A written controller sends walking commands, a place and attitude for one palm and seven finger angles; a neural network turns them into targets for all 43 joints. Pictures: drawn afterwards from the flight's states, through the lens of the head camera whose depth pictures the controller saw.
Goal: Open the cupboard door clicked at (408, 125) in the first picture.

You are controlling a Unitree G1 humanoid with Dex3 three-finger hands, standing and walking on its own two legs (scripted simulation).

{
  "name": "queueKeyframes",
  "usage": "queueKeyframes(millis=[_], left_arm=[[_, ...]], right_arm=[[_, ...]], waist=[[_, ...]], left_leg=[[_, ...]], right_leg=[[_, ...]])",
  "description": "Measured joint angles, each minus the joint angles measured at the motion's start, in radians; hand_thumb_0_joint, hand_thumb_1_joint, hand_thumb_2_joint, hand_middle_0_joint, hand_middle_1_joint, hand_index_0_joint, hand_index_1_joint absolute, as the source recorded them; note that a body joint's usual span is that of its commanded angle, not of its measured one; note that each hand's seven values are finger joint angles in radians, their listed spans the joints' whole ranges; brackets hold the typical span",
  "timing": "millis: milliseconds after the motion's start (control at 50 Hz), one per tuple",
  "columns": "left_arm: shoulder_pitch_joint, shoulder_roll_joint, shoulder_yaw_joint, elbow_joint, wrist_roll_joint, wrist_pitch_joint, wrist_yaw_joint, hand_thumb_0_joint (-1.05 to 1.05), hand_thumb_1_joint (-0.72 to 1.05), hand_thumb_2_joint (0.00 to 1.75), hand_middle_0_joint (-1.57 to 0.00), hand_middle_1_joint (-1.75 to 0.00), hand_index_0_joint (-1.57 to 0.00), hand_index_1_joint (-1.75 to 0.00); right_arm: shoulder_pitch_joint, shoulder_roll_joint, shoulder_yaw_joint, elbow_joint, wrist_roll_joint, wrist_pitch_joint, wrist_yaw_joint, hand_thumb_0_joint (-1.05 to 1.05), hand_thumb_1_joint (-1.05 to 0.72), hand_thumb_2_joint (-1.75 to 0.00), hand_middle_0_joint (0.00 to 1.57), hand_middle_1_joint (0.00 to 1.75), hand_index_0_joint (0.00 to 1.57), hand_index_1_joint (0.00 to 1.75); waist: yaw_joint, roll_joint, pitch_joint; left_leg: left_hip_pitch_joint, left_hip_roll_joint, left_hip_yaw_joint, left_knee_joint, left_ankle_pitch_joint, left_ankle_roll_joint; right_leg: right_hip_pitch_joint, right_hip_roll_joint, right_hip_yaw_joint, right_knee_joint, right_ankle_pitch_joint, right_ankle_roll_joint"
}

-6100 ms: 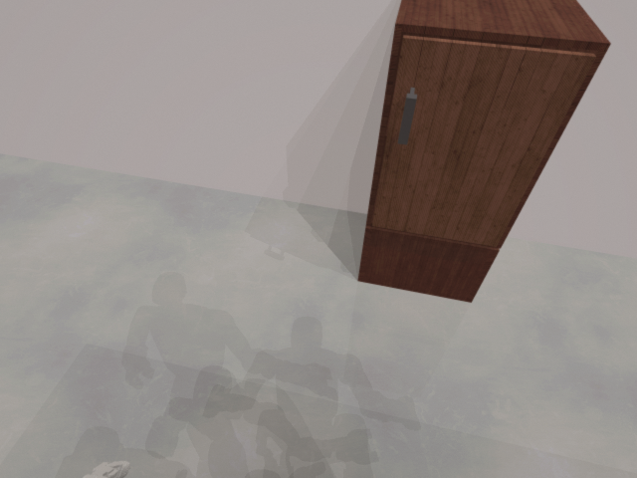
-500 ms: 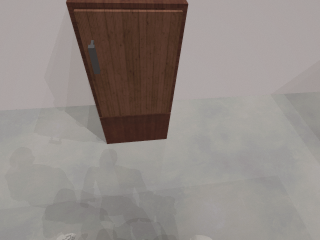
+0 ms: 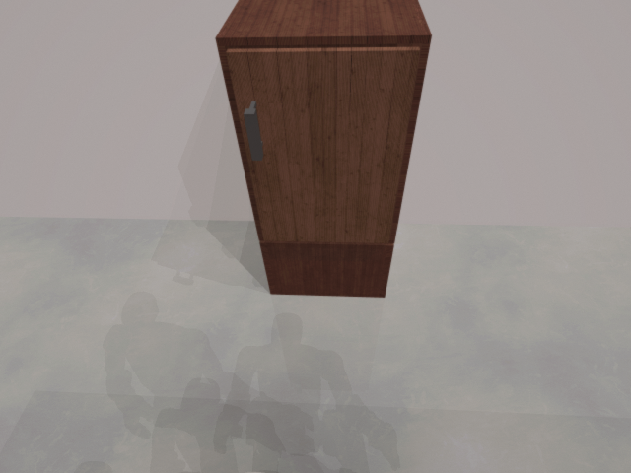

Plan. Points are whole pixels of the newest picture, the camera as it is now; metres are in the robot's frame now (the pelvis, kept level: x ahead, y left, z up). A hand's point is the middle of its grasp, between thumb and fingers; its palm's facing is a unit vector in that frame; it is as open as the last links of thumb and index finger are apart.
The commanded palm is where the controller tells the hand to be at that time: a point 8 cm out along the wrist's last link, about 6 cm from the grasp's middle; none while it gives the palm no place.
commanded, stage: take the last steps up to it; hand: left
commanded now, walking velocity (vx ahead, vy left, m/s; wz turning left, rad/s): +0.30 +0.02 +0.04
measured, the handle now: (255, 130) +0.83 +0.21 -0.01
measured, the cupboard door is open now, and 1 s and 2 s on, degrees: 0 0 0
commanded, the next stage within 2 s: come to a stop and stand still in 0.68 s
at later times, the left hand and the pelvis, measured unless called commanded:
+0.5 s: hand out of the picture +0.14 +0.26 -0.18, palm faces +0.04 -0.99 -0.14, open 7.4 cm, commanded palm none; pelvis +0.11 +0.08 +0.00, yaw -1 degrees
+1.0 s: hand (221, 340) +0.37 +0.21 -0.17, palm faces -0.01 -0.97 -0.25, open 7.2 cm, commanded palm none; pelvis +0.29 +0.03 -0.01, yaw -2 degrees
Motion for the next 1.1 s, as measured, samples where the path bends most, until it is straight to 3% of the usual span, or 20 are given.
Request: queueKeyframes(millis=[100,160,200,240,300,380,480,560,640,700,740,780,820,840,880,940,1100], left_arm=[[0.082,0.015,0.004,0.062,0.010,-0.005,-0.008,0.01,0.91,0.90,-0.20,-0.30,-0.20,-0.30],[0.131,0.024,0.008,0.105,0.004,0.008,-0.012,0.01,0.91,0.90,-0.20,-0.30,-0.20,-0.30],[0.147,0.034,0.010,0.137,-0.003,0.029,-0.015,0.01,0.91,0.90,-0.20,-0.30,-0.20,-0.30],[0.152,0.034,0.010,0.158,0.000,0.052,-0.016,0.01,0.91,0.90,-0.20,-0.30,-0.20,-0.30],[0.124,0.032,0.014,0.167,0.004,0.055,-0.025,0.01,0.91,0.90,-0.20,-0.30,-0.20,-0.30],[0.050,0.038,0.023,0.131,0.004,0.035,-0.032,0.01,0.91,0.90,-0.20,-0.30,-0.20,-0.30],[-0.037,0.043,0.035,0.091,0.001,0.033,-0.032,0.01,0.91,0.90,-0.20,-0.30,-0.20,-0.30],[-0.100,0.040,0.035,0.076,-0.001,0.039,-0.034,0.01,0.91,0.90,-0.19,-0.30,-0.19,-0.30],[-0.166,0.029,0.026,0.062,-0.005,0.038,-0.037,0.01,0.91,0.90,-0.19,-0.30,-0.19,-0.30],[-0.207,0.017,0.017,0.044,-0.007,0.022,-0.035,0.01,0.91,0.90,-0.19,-0.30,-0.19,-0.30],[-0.209,0.014,0.013,0.032,-0.005,-0.006,-0.034,0.01,0.91,0.90,-0.20,-0.30,-0.20,-0.30],[-0.209,0.005,0.015,0.028,-0.007,-0.036,-0.026,0.01,0.91,0.90,-0.20,-0.30,-0.20,-0.30],[-0.197,-0.007,0.010,0.032,-0.015,-0.040,-0.018,0.00,0.91,0.90,-0.20,-0.30,-0.20,-0.30],[-0.187,-0.012,0.007,0.036,-0.017,-0.036,-0.012,0.00,0.91,0.90,-0.20,-0.30,-0.20,-0.30],[-0.171,-0.014,0.021,0.038,-0.026,-0.033,0.013,-0.01,0.93,0.90,-0.20,-0.30,-0.20,-0.30],[-0.160,-0.002,0.015,0.043,-0.013,-0.012,0.022,-0.02,0.95,0.90,-0.20,-0.30,-0.20,-0.30],[-0.146,-0.010,0.016,0.014,-0.004,0.035,0.016,0.00,0.92,0.90,-0.20,-0.30,-0.20,-0.30]], right_arm=[[-0.031,0.016,0.013,-0.001,0.006,-0.024,0.004,0.01,-0.91,-0.90,0.19,0.30,0.19,0.30],[-0.046,0.029,0.025,-0.016,0.011,-0.056,0.001,0.01,-0.91,-0.90,0.19,0.30,0.19,0.30],[-0.058,0.052,0.030,-0.019,0.009,-0.083,-0.008,0.01,-0.91,-0.90,0.19,0.30,0.19,0.30],[-0.047,0.073,0.041,-0.026,0.008,-0.100,-0.014,0.00,-0.91,-0.90,0.19,0.30,0.19,0.30],[-0.007,0.085,0.036,-0.024,0.015,-0.119,-0.042,-0.01,-0.93,-0.90,0.20,0.30,0.20,0.30],[0.057,0.085,0.046,0.017,0.019,-0.130,-0.050,-0.01,-0.94,-0.90,0.20,0.30,0.20,0.30],[0.147,0.116,0.058,0.078,0.022,-0.130,-0.057,0.00,-0.93,-0.90,0.20,0.30,0.20,0.30],[0.209,0.144,0.064,0.111,0.016,-0.133,-0.062,0.00,-0.92,-0.90,0.20,0.30,0.20,0.30],[0.253,0.162,0.069,0.133,0.006,-0.134,-0.066,0.00,-0.91,-0.90,0.20,0.30,0.20,0.30],[0.275,0.168,0.070,0.152,0.006,-0.127,-0.065,0.00,-0.91,-0.90,0.20,0.30,0.20,0.30],[0.292,0.172,0.066,0.167,0.013,-0.117,-0.061,0.00,-0.91,-0.90,0.20,0.30,0.20,0.30],[0.272,0.169,0.060,0.174,0.027,-0.102,-0.054,0.00,-0.91,-0.90,0.20,0.30,0.20,0.30],[0.232,0.157,0.051,0.158,0.033,-0.091,-0.053,0.01,-0.91,-0.90,0.20,0.30,0.20,0.30],[0.208,0.149,0.048,0.145,0.032,-0.086,-0.054,0.01,-0.91,-0.90,0.20,0.30,0.20,0.30],[0.154,0.132,0.045,0.111,0.029,-0.077,-0.060,0.01,-0.91,-0.90,0.20,0.30,0.20,0.30],[0.065,0.108,0.036,0.053,0.030,-0.062,-0.063,0.00,-0.91,-0.90,0.19,0.30,0.19,0.30],[-0.116,0.036,0.010,-0.031,0.020,-0.019,-0.053,0.01,-0.93,-0.90,0.19,0.30,0.19,0.30]], waist=[[0.041,-0.035,-0.006],[0.054,-0.047,-0.013],[0.052,-0.076,-0.009],[0.046,-0.081,-0.014],[0.017,-0.072,-0.019],[0.006,-0.077,-0.007],[-0.005,-0.088,-0.002],[-0.032,-0.083,0.007],[-0.067,-0.063,0.033],[-0.083,-0.039,0.057],[-0.078,-0.040,0.058],[-0.063,-0.030,0.067],[-0.059,-0.020,0.077],[-0.055,-0.018,0.076],[-0.049,-0.013,0.067],[-0.045,-0.004,0.056],[-0.004,0.006,0.085]], left_leg=[[0.078,0.006,0.056,-0.248,-0.051,0.022],[0.164,-0.003,0.094,-0.445,-0.005,0.035],[0.176,-0.022,0.116,-0.440,0.024,0.065],[0.207,-0.022,0.135,-0.444,0.001,0.090],[0.279,-0.031,0.140,-0.536,0.021,0.104],[0.365,-0.057,0.140,-0.656,0.054,0.114],[0.441,-0.080,0.148,-0.722,0.039,0.114],[0.491,-0.083,0.154,-0.740,0.002,0.106],[0.537,-0.072,0.157,-0.737,-0.050,0.087],[0.555,-0.046,0.161,-0.680,-0.115,0.064],[0.525,-0.027,0.163,-0.531,-0.167,0.053],[0.382,-0.005,0.117,-0.176,-0.175,0.059],[0.235,-0.008,0.054,0.121,-0.174,0.068],[0.171,-0.007,0.041,0.196,-0.153,0.067],[0.067,0.003,0.027,0.211,-0.117,0.058],[-0.020,0.010,0.019,0.062,-0.095,0.043],[-0.083,-0.031,0.005,-0.033,-0.078,0.000]], right_leg=[[0.020,-0.020,-0.008,-0.018,-0.003,0.028],[0.014,-0.029,-0.008,0.032,-0.040,0.054],[-0.029,-0.045,0.026,0.161,-0.138,0.043],[-0.109,-0.026,0.061,0.359,-0.200,0.024],[-0.227,-0.015,0.075,0.573,-0.122,0.014],[-0.347,-0.024,0.097,0.659,0.017,0.027],[-0.436,-0.023,0.116,0.658,0.098,0.037],[-0.454,-0.021,0.095,0.584,0.114,0.028],[-0.424,-0.004,0.059,0.423,0.089,0.001],[-0.358,0.037,0.027,0.272,0.054,-0.035],[-0.275,0.060,0.010,0.166,0.104,-0.067],[-0.266,0.074,0.005,0.208,0.054,-0.097],[-0.223,0.083,-0.003,0.204,0.020,-0.097],[-0.198,0.085,-0.003,0.181,0.019,-0.090],[-0.158,0.091,-0.002,0.124,0.035,-0.081],[-0.132,0.088,0.008,0.074,0.048,-0.083],[-0.126,0.055,0.030,0.096,0.019,-0.056]])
